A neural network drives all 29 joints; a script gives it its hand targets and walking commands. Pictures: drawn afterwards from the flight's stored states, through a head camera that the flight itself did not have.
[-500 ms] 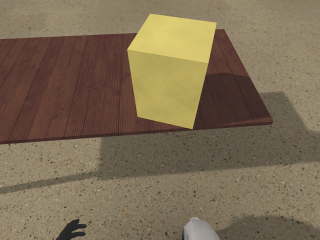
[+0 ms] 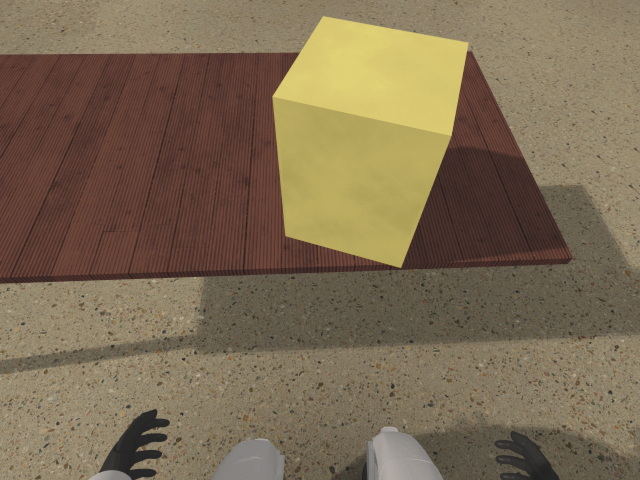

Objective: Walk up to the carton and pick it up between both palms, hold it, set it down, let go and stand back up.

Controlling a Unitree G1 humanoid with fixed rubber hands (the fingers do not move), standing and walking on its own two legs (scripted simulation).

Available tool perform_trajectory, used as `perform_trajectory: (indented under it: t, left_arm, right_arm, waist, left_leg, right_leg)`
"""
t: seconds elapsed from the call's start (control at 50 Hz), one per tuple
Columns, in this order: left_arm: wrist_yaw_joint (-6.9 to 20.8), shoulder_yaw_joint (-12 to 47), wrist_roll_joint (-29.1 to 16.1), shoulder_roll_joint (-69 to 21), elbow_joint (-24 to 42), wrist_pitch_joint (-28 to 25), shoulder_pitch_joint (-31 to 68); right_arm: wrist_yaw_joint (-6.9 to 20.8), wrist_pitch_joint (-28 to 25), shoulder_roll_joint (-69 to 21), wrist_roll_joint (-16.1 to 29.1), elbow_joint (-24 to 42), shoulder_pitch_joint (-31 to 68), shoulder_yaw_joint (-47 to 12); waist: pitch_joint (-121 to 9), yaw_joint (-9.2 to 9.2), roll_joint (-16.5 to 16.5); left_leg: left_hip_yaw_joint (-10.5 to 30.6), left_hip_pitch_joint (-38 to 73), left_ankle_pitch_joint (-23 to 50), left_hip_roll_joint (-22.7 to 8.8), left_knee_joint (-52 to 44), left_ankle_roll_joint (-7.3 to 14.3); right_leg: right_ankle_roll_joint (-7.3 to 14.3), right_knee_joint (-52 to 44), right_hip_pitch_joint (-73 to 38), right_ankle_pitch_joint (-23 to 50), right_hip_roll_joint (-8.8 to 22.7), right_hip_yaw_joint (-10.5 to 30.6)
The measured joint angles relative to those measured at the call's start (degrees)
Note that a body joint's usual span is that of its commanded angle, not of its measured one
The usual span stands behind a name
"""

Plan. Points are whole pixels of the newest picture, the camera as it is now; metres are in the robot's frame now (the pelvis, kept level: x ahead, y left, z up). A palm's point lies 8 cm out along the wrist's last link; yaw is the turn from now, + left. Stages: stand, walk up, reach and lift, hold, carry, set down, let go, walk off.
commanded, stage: walk up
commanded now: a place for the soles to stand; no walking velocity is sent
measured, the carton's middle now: (365, 151) +0.56 -0.03 +0.04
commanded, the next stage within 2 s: none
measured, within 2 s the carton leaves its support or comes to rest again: neither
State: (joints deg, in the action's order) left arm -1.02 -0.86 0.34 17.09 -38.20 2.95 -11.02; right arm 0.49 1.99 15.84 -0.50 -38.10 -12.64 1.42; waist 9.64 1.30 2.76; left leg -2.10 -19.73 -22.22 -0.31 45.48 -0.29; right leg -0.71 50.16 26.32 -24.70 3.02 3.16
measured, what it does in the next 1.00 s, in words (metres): lifts its left foot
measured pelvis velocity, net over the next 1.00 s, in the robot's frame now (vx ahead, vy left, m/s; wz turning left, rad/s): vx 0.06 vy -0.06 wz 0.05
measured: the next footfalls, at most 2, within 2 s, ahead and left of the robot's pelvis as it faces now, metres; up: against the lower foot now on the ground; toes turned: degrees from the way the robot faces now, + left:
left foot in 1.26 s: +0.24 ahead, +0.06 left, +0.00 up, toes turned +2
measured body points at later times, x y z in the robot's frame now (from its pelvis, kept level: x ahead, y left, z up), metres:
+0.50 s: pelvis -0.01 +0.00 +0.03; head -0.01 +0.00 +0.48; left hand +0.09 +0.26 -0.09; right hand +0.08 -0.25 -0.10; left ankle +0.02 +0.13 -0.70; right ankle +0.01 -0.12 -0.70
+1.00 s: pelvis +0.06 -0.06 +0.02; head +0.05 -0.07 +0.47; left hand +0.08 +0.21 -0.10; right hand +0.08 -0.34 -0.12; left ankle +0.05 +0.09 -0.65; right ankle +0.06 -0.15 -0.70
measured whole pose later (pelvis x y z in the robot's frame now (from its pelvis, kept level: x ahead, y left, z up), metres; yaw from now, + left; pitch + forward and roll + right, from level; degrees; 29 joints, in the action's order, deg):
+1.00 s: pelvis +0.06 -0.06 +0.02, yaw +3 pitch -3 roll +0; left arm 0.3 -1.8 3.2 14.8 -43.6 -1.5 -24.3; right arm 0.5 1.9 15.8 -2.2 -45.2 -26.9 3.8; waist 1.4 1.2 -0.9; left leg 3.1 -25.7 -26.2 -0.4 61.5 0.7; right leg 2.6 38.8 14.3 -21.7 0.8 -5.4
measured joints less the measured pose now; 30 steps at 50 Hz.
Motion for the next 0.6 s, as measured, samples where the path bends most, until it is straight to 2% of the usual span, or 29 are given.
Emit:
perform_trajectory:
  t: [0.04,0.08,0.12,0.14,0.16,0.18,0.34,0.6]
  left_arm:
    - [-0.13,-0.23,-0.16,0.25,-0.8,0.63,-0.08]
    - [-0.04,-0.52,-0.42,0.63,-1.53,0.51,0.03]
    - [0.15,-0.6,-0.44,0.59,-1.79,-0.23,0.12]
    - [0.3,-0.51,-0.36,0.4,-1.82,-0.72,0.12]
    - [0.42,-0.36,-0.19,-0.31,-2.2,-1.17,0.49]
    - [0.57,0.03,0.09,-1.11,-2.59,-1.44,0.8]
    - [1.85,1.53,-0.35,-2.72,-3.84,-1.98,-1.0]
    - [1.97,1.04,-0.22,-2.33,-5.72,-2.51,-3.86]
  right_arm:
    - [0.15,-0.17,-0.46,0.3,0.01,-0.32,-0.17]
    - [-0.05,-0.32,-1.17,-0.07,0.4,-0.65,-0.43]
    - [-0.17,-0.44,-1.39,-0.23,0.93,-1.0,-0.72]
    - [-0.12,-0.43,-1.3,-0.13,1.04,-1.06,-0.83]
    - [-0.03,-0.36,-0.89,0.06,0.82,-0.73,-0.81]
    - [0.1,-0.29,-0.49,0.4,0.49,-0.5,-0.72]
    - [0.76,-0.92,-1.32,0.95,-1.53,-3.35,-0.92]
    - [0.72,-2.02,-1.83,0.53,-4.07,-7.8,-0.26]
  waist:
    - [-1.27,-0.72,-0.22]
    - [-2.22,-1.28,0.24]
    - [-2.98,-1.46,0.5]
    - [-3.28,-1.35,0.45]
    - [-2.9,-1.32,-0.69]
    - [-2.54,-1.46,-2.16]
    - [-6.74,-1.69,-3.31]
    - [-7.89,-1.79,-2.66]
  left_leg:
    - [0.61,-0.34,-0.15,-0.72,-0.24,0.47]
    - [0.9,-0.26,0.91,-0.82,-1.8,0.34]
    - [1.0,-0.54,1.96,-0.68,-2.99,0.09]
    - [0.95,-0.84,2.2,-0.66,-3.1,-0.05]
    - [1.4,-0.9,2.28,-1.26,-2.9,-0.21]
    - [2.15,-0.75,2.46,-1.95,-2.96,-0.36]
    - [2.1,2.28,6.45,-0.6,-10.04,-0.17]
    - [2.79,2.68,8.13,0.01,-12.83,-0.14]
  right_leg:
    - [0.19,3.32,-0.34,-5.72,-1.45,-0.8]
    - [0.09,3.74,-1.83,-7.14,-1.91,-1.75]
    - [-0.16,-1.8,-4.92,-4.61,-1.71,-2.99]
    - [-0.16,-6.46,-6.88,-0.99,-1.65,-3.47]
    - [0.08,-9.04,-7.83,4.03,-2.27,-4.03]
    - [0.36,-10.4,-8.67,5.85,-3.0,-4.78]
    - [0.44,-14.59,-10.66,6.96,-1.74,-4.93]
    - [0.42,-16.85,-11.18,8.08,-1.19,-5.67]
